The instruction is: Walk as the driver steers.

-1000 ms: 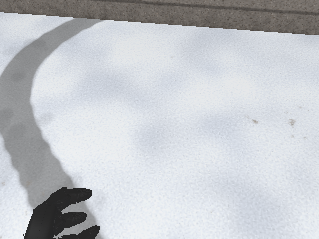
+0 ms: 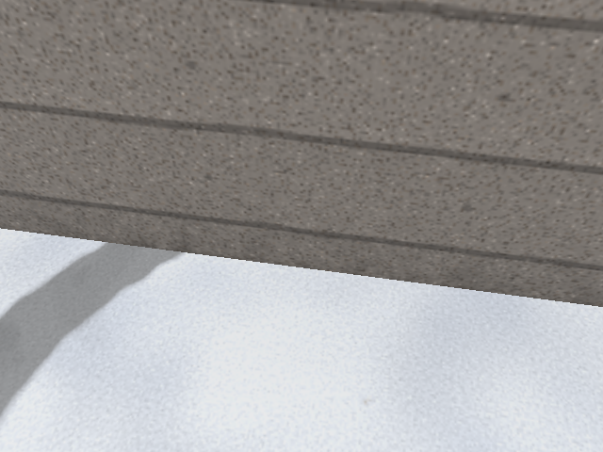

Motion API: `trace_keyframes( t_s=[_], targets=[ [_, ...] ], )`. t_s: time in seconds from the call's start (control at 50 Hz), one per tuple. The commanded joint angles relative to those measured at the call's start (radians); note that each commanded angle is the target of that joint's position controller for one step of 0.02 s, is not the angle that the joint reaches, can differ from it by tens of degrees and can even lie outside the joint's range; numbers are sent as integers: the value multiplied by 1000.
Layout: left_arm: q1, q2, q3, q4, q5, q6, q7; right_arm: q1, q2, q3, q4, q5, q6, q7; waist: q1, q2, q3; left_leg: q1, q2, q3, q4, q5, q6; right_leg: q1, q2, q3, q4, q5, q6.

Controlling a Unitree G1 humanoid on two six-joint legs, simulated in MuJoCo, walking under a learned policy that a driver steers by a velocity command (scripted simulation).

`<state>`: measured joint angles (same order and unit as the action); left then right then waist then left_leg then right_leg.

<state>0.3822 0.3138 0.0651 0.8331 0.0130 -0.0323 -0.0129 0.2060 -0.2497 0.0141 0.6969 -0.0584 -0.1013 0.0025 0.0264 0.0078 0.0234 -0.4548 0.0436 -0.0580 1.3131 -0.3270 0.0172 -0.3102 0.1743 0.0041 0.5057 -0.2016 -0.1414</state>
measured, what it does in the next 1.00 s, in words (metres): walks ahead, turning right: left foot, then right foot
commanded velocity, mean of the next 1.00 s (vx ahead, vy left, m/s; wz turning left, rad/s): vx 0.35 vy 0.00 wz -0.33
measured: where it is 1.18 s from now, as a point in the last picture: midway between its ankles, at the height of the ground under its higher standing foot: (295, 444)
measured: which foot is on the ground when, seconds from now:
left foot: up 0.00-0.24, down 0.26-0.64, up 0.66-0.88, down 0.90-1.00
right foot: down 0.00-0.28, up 0.30-0.60, down 0.62-0.90, up 0.92-1.00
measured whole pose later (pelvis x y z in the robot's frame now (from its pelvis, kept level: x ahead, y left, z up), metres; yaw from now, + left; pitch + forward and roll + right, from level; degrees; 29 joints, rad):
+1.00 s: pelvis +0.49 +0.07 +0.01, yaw -17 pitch -1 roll -1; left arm 0.21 0.23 0.03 0.91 0.03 0.00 0.04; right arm 0.18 -0.22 0.01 0.91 -0.02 -0.01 -0.07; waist 0.01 -0.03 0.05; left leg -0.26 0.01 -0.01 0.53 -0.25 0.01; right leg -0.37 0.02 0.08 0.56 -0.27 0.03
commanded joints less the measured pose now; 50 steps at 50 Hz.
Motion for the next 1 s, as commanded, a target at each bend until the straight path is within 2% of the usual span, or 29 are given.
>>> trace_keyframes(
  t_s=[0.02,0.08,0.14,0.2,0.24,0.26,0.28,0.3,0.32,0.34,0.38,0.4,0.44,0.48,0.52,0.58,0.62,0.64,0.66,0.68,0.7,0.72,0.74,0.78,0.86,0.9,0.92,0.94,1.0],
  targets=[
    [18,121,29,-60,-9,-36,2,8,-105,-18,-104,-18,29,2,-67,8,18,-196,64,-11,-135,-80,-35,31,-256,427,-311,-26,-203],
    [-6,137,39,-82,-8,-49,0,-188,-87,1,-187,6,28,19,-36,-19,98,-93,62,36,-450,211,-69,-145,-188,357,-396,35,-167],
    [23,172,56,-81,-26,-56,-9,-239,-86,2,-185,29,22,28,13,-40,50,92,9,58,-653,471,-60,-111,-180,343,-381,228,-103],
    [29,228,87,-55,-15,-68,9,-303,-127,-15,-203,16,-10,3,36,-2,48,105,-34,48,-864,447,-41,123,-220,374,-269,551,-30],
    [37,249,92,-26,-11,-75,19,-108,-184,-41,-139,9,-44,-25,-35,-27,-97,278,-84,71,-915,454,-10,285,-203,342,12,875,40],
    [17,227,88,-20,-17,-79,21,60,-215,-53,-99,-6,-46,-40,-114,-67,-180,453,-3,29,-883,494,16,216,-163,328,209,781,71],
    [3,144,65,-11,-4,-79,23,269,-252,-58,-57,-9,-48,-58,-201,-12,-296,689,172,-82,-757,725,38,70,-107,253,485,381,80],
    [135,-105,-25,-70,-59,-92,16,252,-309,-81,-26,1,-63,-43,-79,509,-465,1096,411,-537,-785,1168,273,-377,14,204,932,-389,171],
    [87,36,-23,-54,-76,-88,20,245,-231,-82,-32,-5,-52,-35,-139,320,-527,1057,383,-554,-824,1005,264,-409,-65,248,1017,-339,166],
    [-89,98,-18,-86,-62,-75,27,181,-163,-70,-51,-11,-55,-31,-167,200,-419,953,328,-353,-836,1051,220,-433,-113,203,981,-284,162],
    [-238,91,-32,-144,14,-52,26,107,-145,-60,-8,5,-72,-11,-129,20,-246,676,264,-224,-915,1191,206,-415,-158,121,933,-263,172],
    [-237,52,-47,-171,23,-43,22,74,-140,-51,27,14,-84,-21,-71,8,-203,567,257,-188,-934,1284,200,-363,-190,136,901,-241,169],
    [-225,16,-69,-217,11,-44,26,-44,-115,-37,43,32,-86,-18,18,19,-175,378,184,-77,-961,1310,172,-228,-212,111,601,-233,174],
    [-296,-4,-85,-254,-1,-44,40,-140,-178,-54,41,56,-78,-31,36,42,-159,190,159,-4,-1026,1300,172,7,-212,56,277,-115,200],
    [-276,40,-65,-216,-7,-50,39,-66,-230,-77,63,64,-82,-38,13,39,-192,200,142,7,-1024,1071,174,125,-161,55,158,133,212],
    [-327,79,-42,-215,11,-44,49,-95,-221,-79,69,58,-42,-49,39,68,-145,153,118,22,-947,788,125,170,-159,84,25,275,171],
    [-349,99,-21,-225,17,-39,65,-82,-138,-56,86,63,-26,-52,42,58,-123,81,50,40,-814,564,73,223,-183,75,-36,300,106],
    [-349,129,-15,-238,27,-41,73,-28,-105,-43,90,43,-26,-52,21,-39,-149,-40,4,53,-689,252,27,335,-304,202,-12,627,34],
    [-331,113,-27,-260,68,-30,77,82,-45,-12,97,35,-17,-56,-16,-294,-281,-171,-32,51,-417,-297,-42,454,-583,458,6,1075,-194],
    [-295,40,-32,-264,69,-22,75,69,-164,-40,118,37,2,-55,23,-227,-378,-102,-32,-40,-273,-378,-86,397,-606,530,-50,1110,-279],
    [-332,54,-22,-265,46,-20,68,55,-211,-54,122,37,21,-53,-4,-168,-352,-103,-9,-59,-208,-363,-102,336,-565,475,-51,998,-253],
    [-369,68,-13,-267,29,-14,65,45,-205,-57,135,32,42,-60,-25,-105,-317,-98,6,-53,-195,-319,-118,259,-522,423,-60,848,-206],
    [-276,51,-22,-151,-10,8,77,64,-141,-45,127,34,72,-56,-49,-61,-194,29,-29,11,-304,-240,-82,114,-482,300,-93,849,-140],
    [-287,62,-22,-119,8,24,77,63,-109,-40,132,23,105,-59,-66,-123,-133,124,-56,55,-478,-194,-65,19,-375,231,-128,640,-59],
    [-308,42,-14,-68,18,16,66,58,-86,-39,154,44,105,-73,-68,-199,-162,276,-56,75,-746,-16,-36,-11,-332,272,-160,158,-8],
    [-322,-5,-27,-49,12,1,59,22,-94,-36,157,26,92,-82,-66,-119,-139,437,26,4,-912,102,-4,-169,-285,265,-162,-219,83],
    [-315,-37,-39,-49,4,-2,50,25,-150,-44,149,1,88,-81,-84,57,-113,398,180,-194,-1005,-118,55,-267,-202,166,-70,-326,138],
    [-332,-15,-30,-42,10,5,49,-23,-161,-44,136,13,84,-80,-83,149,-41,93,279,-278,-1150,-192,139,-57,-151,77,71,-224,160],
    [-211,-27,-22,18,18,7,56,-158,-114,-34,149,55,67,-71,27,132,-4,52,148,-107,-1053,-13,108,114,-170,50,73,-50,169]
  ],
)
